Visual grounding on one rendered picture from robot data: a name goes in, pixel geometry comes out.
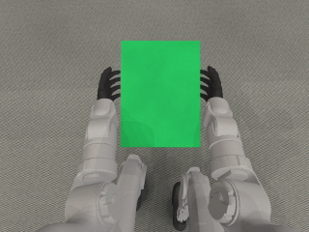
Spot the robot left upper arm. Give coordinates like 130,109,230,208
36,181,125,232

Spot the robot left hand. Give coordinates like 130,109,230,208
97,67,121,101

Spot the robot left forearm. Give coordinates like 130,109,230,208
65,99,120,215

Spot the robot right upper arm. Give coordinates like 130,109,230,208
208,178,301,232

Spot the robot right forearm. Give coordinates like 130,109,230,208
202,97,271,206

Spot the robot left foot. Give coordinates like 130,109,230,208
136,180,146,211

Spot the robot right hand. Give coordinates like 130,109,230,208
200,66,223,102

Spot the carton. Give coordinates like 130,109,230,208
120,41,201,148

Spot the robot left thigh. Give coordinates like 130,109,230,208
109,159,147,232

